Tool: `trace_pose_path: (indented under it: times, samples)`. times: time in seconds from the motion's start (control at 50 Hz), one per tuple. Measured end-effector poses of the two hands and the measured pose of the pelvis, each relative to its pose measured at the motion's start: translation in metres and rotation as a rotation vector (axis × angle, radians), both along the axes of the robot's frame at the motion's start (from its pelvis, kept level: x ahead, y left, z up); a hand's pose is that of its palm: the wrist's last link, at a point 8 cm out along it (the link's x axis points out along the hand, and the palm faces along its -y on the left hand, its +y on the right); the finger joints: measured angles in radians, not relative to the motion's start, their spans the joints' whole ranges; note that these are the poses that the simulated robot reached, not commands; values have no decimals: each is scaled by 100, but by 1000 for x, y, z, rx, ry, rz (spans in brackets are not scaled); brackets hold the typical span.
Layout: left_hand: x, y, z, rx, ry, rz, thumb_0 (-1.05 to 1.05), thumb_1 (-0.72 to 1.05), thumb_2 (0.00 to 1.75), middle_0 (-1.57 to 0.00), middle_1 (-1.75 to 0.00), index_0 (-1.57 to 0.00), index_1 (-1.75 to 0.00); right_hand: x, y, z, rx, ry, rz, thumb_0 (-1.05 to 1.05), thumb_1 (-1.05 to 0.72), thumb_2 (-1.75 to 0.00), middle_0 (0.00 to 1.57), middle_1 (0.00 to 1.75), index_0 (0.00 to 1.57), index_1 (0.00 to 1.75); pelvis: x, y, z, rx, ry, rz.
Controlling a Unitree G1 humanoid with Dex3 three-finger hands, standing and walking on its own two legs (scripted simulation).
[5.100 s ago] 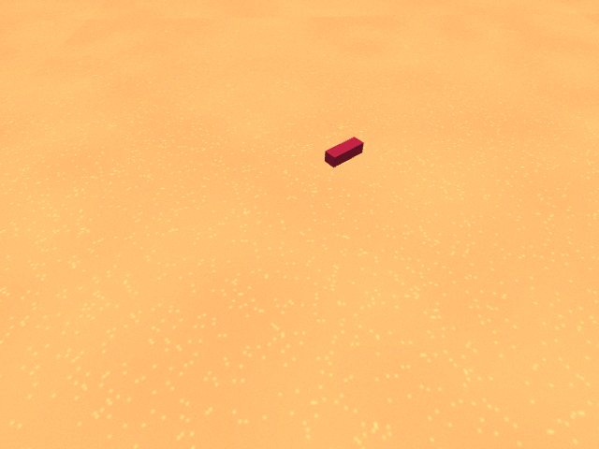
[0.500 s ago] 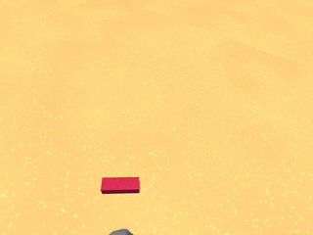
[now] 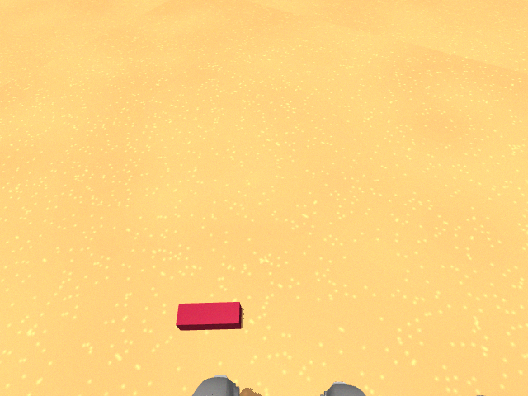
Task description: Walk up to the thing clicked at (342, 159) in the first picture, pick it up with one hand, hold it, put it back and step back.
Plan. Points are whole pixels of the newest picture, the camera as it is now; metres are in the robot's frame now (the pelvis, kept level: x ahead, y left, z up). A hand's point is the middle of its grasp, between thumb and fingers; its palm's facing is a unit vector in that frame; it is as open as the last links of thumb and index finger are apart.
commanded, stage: walk up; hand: left
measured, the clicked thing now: (210, 316) +0.46 +0.25 -0.71
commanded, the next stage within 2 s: stand in 1.46 s
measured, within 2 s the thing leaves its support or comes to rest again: neither
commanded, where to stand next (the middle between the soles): +0.08 +0.08 m, yaw +0 degrees
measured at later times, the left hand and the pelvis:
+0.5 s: hand out of the picture +0.08 +0.32 -0.14, palm faces -0.02 -0.93 -0.37, open 7.3 cm; pelvis +0.01 +0.05 +0.01, yaw +0 degrees
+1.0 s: hand out of the picture +0.11 +0.30 -0.11, palm faces -0.05 -0.93 -0.37, open 7.3 cm; pelvis +0.01 +0.04 +0.04, yaw -1 degrees
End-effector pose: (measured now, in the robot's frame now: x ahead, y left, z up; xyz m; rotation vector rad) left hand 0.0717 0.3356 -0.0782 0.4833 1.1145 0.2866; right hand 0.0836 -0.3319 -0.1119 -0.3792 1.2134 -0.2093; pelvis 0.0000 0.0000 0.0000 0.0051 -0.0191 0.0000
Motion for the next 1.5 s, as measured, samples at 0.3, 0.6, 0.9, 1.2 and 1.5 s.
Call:
trace_pose_path:
  times: [0.3, 0.6, 0.9, 1.2, 1.5]
  samples:
    - [-16, 28, -28, -72, 71, 56, 1, 91, 90, -20, -30, -21, -30, 12, 57, 2, 25, -14, 11, 0, -91, -89, 20, 30, 20, 30, 6, 34, -2, -29, -7, 14]
    - [24, 29, -19, -158, 43, 24, 1, 91, 90, -20, -30, -21, -30, 29, 93, 25, 51, -33, -2, 0, -91, -89, 20, 30, 20, 30, 13, 55, 22, -17, -16, -7]
    - [35, 17, 2, -147, 51, 3, 1, 91, 90, -20, -30, -21, -30, 37, 76, 39, 60, -74, -39, 0, -91, -89, 20, 30, 20, 30, 14, 48, 36, -2, -27, -22]
    - [29, 4, 1, -157, 100, 12, 1, 91, 90, -20, -30, -21, -30, -3, 69, 28, 71, 42, -87, 0, -91, -89, 20, 30, 20, 30, 19, 41, 39, -1, -15, -23]
    - [51, 0, 3, -166, 65, 5, 1, 91, 90, -20, -30, -21, -30, 6, 72, 30, 73, 23, -88, 0, -91, -89, 20, 30, 20, 30, 28, 40, 40, 0, -13, -21]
